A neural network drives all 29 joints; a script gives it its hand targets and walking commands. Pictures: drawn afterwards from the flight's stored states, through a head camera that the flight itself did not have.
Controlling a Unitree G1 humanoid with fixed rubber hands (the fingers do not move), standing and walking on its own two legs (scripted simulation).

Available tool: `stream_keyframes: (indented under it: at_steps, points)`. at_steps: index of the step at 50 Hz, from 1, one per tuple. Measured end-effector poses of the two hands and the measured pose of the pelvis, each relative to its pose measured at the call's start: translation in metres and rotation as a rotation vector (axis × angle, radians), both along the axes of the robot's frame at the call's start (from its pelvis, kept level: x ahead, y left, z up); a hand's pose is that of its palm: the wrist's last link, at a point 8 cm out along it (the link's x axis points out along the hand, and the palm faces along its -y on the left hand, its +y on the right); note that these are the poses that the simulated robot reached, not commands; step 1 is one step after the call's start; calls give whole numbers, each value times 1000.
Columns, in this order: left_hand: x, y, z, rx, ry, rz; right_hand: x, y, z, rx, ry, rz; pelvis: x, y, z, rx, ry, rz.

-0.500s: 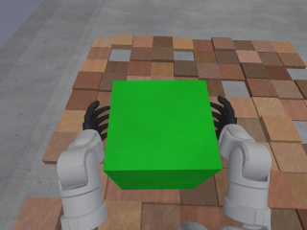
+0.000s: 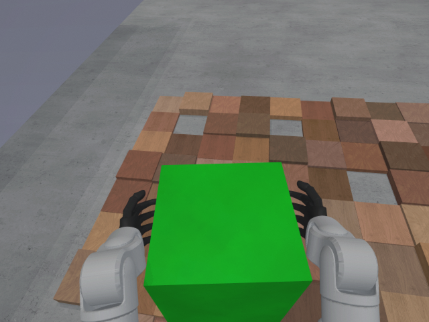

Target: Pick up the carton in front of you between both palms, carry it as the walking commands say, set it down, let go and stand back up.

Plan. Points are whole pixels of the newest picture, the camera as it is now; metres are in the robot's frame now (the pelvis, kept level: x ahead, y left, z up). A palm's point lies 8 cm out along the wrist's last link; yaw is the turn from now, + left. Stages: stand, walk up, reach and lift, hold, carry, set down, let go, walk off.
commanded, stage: carry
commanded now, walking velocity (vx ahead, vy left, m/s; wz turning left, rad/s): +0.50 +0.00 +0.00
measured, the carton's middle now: (223, 248) +0.25 +0.00 +0.01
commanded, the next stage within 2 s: none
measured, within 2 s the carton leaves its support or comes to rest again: neither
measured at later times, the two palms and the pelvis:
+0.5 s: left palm (148, 93) +0.64 +0.18 +0.10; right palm (266, 88) +0.61 -0.12 +0.11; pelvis +0.32 +0.05 -0.02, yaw -3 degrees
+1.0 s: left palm (178, 44) +0.98 +0.13 +0.08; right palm (263, 41) +0.98 -0.17 +0.07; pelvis +0.64 +0.00 -0.04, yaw +0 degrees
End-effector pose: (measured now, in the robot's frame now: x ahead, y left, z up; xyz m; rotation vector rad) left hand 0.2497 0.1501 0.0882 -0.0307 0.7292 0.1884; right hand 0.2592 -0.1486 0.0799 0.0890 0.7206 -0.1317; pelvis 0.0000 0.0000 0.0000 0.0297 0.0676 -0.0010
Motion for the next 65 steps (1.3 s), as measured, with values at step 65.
stream_keyframes:
  at_steps: [65]
  points:
    - [865, -33, -18, -15, -98, 1, 860, -34, -20, -1, -91, -29, 837, -31, -18, 19, 32, -12]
